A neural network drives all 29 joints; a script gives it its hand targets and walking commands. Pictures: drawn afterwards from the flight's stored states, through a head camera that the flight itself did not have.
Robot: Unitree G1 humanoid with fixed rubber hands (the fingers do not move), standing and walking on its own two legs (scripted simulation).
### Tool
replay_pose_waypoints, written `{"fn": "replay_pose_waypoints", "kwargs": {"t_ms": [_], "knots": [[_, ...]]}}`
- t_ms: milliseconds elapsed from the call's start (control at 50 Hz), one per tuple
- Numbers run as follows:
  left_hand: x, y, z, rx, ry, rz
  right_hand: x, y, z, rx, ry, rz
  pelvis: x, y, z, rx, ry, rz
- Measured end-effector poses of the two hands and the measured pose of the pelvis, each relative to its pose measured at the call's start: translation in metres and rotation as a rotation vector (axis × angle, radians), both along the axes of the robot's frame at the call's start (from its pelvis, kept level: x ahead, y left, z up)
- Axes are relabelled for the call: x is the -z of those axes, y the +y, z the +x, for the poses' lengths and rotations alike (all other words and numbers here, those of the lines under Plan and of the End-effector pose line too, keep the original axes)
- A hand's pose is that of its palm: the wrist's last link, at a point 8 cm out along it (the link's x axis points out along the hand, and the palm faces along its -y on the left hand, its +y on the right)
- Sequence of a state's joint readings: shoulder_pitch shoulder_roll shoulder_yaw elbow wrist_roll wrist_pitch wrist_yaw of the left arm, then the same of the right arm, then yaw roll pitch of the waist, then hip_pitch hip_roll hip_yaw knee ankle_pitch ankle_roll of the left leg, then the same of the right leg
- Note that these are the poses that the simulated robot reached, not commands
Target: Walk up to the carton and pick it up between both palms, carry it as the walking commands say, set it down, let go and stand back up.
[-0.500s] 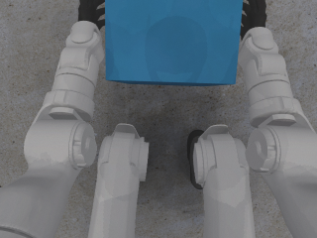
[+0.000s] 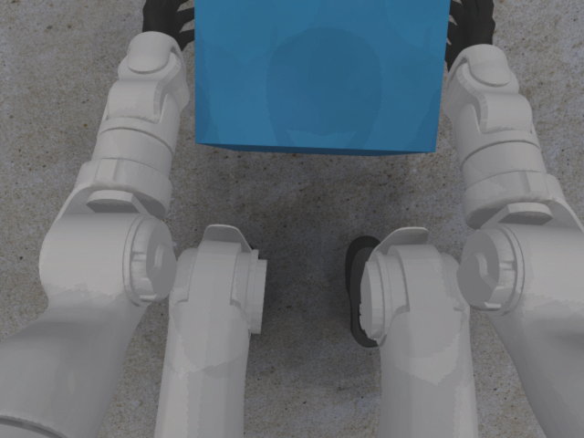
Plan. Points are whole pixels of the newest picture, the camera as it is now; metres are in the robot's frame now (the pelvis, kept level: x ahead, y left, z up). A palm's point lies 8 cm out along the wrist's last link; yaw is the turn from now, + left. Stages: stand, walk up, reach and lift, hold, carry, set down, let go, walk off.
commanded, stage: set down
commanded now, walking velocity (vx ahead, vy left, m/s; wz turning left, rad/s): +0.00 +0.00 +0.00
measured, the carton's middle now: (313, 56) +0.53 -0.01 -0.24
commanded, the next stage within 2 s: none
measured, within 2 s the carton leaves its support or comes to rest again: neither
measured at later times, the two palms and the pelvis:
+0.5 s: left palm (163, 42) +0.53 +0.16 -0.17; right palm (468, 54) +0.52 -0.18 -0.17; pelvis -0.01 +0.00 +0.00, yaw +0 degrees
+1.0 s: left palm (131, 29) +0.54 +0.19 -0.16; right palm (502, 44) +0.52 -0.21 -0.16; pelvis +0.00 +0.00 +0.00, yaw +0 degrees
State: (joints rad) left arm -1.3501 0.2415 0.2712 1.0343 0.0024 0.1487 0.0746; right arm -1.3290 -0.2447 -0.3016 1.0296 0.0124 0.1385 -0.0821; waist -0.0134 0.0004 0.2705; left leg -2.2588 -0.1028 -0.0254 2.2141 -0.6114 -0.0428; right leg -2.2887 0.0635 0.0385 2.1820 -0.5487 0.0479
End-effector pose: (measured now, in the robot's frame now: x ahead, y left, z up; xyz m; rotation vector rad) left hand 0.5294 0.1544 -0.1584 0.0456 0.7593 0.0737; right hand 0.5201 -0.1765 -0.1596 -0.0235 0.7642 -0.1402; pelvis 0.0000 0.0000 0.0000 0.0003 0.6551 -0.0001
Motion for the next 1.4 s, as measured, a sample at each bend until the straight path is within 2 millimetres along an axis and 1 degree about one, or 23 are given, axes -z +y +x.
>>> {"fn": "replay_pose_waypoints", "kwargs": {"t_ms": [280,440,560,680,820,920,1000,1100,1240,1400], "knots": [[0.001,0.001,-0.001,0.012,-0.01,-0.001,0.001,-0.001,-0.001,-0.012,-0.006,0.004,0.002,0.0,-0.004,-0.002,-0.018,-0.002],[0.005,0.002,-0.003,0.011,-0.022,0.009,0.005,-0.002,-0.003,-0.017,-0.023,-0.009,-0.002,0.0,-0.008,-0.004,-0.028,0.0],[0.012,0.012,-0.003,-0.015,-0.02,0.028,0.011,-0.01,-0.003,0.012,-0.019,-0.022,-0.005,-0.001,-0.006,-0.003,-0.011,0.0],[0.015,0.025,-0.002,-0.03,-0.025,0.038,0.014,-0.02,-0.002,0.023,-0.024,-0.032,-0.004,-0.001,-0.001,-0.005,0.009,0.0],[0.015,0.032,0.0,-0.033,-0.04,0.041,0.014,-0.031,-0.001,0.027,-0.032,-0.043,0.0,-0.001,0.001,-0.005,0.015,-0.001],[0.011,0.034,0.003,-0.035,-0.06,0.038,0.009,-0.035,0.0,0.028,-0.049,-0.045,0.001,-0.001,0.001,-0.003,0.014,-0.002],[-0.002,0.035,0.006,-0.037,-0.089,0.037,-0.004,-0.035,0.004,0.026,-0.079,-0.044,-0.002,-0.001,0.001,-0.002,0.013,-0.003],[-0.031,0.036,0.009,-0.039,-0.109,0.038,-0.033,-0.036,0.007,0.024,-0.107,-0.044,-0.015,-0.001,0.002,0.001,0.027,-0.003],[-0.078,0.038,0.009,-0.046,-0.116,0.036,-0.079,-0.039,0.007,0.026,-0.116,-0.044,-0.044,-0.002,0.004,0.005,0.073,0.002],[-0.127,0.041,0.011,-0.041,-0.125,0.034,-0.125,-0.041,0.008,0.022,-0.122,-0.044,-0.079,-0.003,0.005,0.005,0.119,0.006]]}}
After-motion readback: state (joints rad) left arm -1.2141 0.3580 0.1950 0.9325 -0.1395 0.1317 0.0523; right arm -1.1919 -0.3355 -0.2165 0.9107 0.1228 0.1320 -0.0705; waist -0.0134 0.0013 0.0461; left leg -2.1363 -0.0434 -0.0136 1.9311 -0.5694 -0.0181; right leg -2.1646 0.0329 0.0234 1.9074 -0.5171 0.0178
